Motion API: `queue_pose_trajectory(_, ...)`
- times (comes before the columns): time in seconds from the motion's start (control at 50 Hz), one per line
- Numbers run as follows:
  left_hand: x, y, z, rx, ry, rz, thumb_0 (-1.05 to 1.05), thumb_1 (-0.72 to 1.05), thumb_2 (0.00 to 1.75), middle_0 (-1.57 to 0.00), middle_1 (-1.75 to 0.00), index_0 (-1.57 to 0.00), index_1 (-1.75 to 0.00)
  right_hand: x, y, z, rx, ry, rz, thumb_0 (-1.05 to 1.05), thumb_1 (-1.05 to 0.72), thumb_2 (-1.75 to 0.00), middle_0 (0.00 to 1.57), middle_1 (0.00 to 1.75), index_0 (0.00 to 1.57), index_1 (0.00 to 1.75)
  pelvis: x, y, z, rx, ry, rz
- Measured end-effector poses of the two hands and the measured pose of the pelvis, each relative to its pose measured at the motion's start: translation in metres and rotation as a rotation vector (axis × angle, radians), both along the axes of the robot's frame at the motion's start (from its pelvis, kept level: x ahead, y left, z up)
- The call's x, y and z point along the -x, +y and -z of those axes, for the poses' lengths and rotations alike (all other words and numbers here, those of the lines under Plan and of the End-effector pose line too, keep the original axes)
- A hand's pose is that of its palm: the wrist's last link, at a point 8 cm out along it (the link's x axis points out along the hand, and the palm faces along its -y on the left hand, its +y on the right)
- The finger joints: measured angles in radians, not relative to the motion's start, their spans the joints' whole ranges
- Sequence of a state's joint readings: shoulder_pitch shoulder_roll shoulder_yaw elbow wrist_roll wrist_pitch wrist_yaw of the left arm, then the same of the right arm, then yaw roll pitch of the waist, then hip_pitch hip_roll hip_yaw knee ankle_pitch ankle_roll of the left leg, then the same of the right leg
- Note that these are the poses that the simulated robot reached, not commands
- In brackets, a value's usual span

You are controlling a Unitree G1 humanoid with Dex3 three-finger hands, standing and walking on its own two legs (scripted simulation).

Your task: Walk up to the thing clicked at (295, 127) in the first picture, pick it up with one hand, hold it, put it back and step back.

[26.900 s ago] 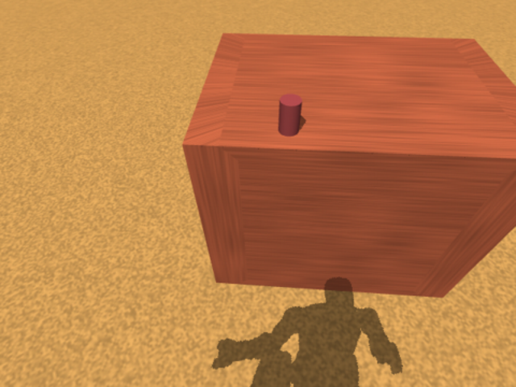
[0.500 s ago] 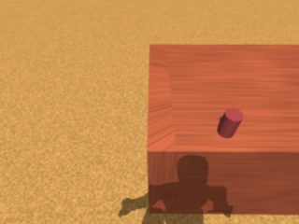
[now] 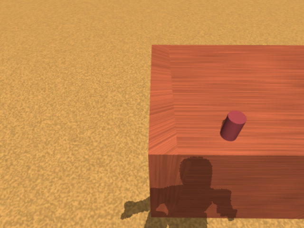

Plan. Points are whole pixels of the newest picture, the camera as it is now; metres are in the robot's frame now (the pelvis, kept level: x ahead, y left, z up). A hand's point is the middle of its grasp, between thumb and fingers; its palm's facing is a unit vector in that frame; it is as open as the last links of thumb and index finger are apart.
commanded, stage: stand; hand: right
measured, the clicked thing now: (232, 126) +0.42 -0.22 +0.01
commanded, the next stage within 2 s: step back in 1.92 s
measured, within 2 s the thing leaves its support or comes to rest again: neither
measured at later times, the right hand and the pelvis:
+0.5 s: hand out of the picture +0.07 -0.25 -0.16, palm faces -0.03 +0.94 -0.34, open 7.4 cm; pelvis +0.00 +0.00 +0.00, yaw +0 degrees
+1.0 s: hand out of the picture +0.07 -0.25 -0.16, palm faces -0.03 +0.94 -0.35, open 7.4 cm; pelvis +0.00 +0.00 +0.00, yaw +0 degrees
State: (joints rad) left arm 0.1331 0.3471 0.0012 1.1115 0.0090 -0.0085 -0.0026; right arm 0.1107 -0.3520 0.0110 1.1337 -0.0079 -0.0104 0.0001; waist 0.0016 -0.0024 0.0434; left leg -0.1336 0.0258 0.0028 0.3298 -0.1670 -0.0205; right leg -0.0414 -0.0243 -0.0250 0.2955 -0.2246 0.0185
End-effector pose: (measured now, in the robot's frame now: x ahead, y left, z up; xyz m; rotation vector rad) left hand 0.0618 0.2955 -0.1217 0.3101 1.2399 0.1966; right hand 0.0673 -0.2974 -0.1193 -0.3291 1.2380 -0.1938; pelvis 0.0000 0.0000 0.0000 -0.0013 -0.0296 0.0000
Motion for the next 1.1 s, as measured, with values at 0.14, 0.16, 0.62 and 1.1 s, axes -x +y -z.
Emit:
queue_pose_trajectory(0.14, -0.0005, 0.0002, 0.0002, 0.002, -0.002, -0.001, 0.01, 0.90, 0.90, -0.21, -0.30, -0.20, -0.30, -0.0002, -0.0001, -0.0008, 0.001, -0.003, 0.001, 0.00, -0.89, -0.89, 0.20, 0.30, 0.20, 0.30, -0.0004, 0.0004, -0.0001, 0.000, -0.002, 0.002)
queue_pose_trajectory(0.16, -0.0004, 0.0005, 0.0001, 0.002, -0.002, -0.001, 0.01, 0.90, 0.90, -0.21, -0.30, -0.20, -0.30, -0.0002, 0.0001, -0.0008, 0.002, -0.003, 0.001, 0.00, -0.89, -0.89, 0.20, 0.30, 0.20, 0.30, -0.0004, 0.0005, -0.0001, 0.000, -0.002, 0.003)
queue_pose_trajectory(0.62, 0.0006, 0.0043, -0.0011, -0.006, 0.004, -0.005, 0.01, 0.90, 0.90, -0.21, -0.30, -0.20, -0.30, -0.0004, 0.0036, 0.0012, -0.005, 0.002, 0.001, 0.00, -0.91, -0.89, 0.20, 0.30, 0.20, 0.30, -0.0015, 0.0020, -0.0001, -0.002, -0.002, 0.003)
queue_pose_trajectory(1.1, 0.0054, 0.0040, -0.0001, 0.000, 0.002, -0.012, 0.01, 0.90, 0.90, -0.21, -0.30, -0.20, -0.30, -0.0002, 0.0032, -0.0005, -0.002, -0.002, -0.004, 0.00, -0.91, -0.89, 0.20, 0.30, 0.20, 0.30, 0.0011, 0.0023, -0.0002, -0.001, -0.005, -0.004)
